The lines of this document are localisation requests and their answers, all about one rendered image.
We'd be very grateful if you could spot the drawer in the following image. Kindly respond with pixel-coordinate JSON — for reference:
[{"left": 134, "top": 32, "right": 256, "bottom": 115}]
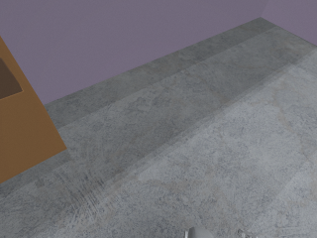
[{"left": 0, "top": 58, "right": 23, "bottom": 99}]

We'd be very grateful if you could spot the cabinet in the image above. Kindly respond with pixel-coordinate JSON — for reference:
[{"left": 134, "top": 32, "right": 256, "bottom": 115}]
[{"left": 0, "top": 36, "right": 67, "bottom": 183}]

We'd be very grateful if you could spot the robot right thigh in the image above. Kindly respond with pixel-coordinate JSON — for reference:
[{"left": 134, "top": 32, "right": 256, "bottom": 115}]
[{"left": 183, "top": 226, "right": 214, "bottom": 238}]

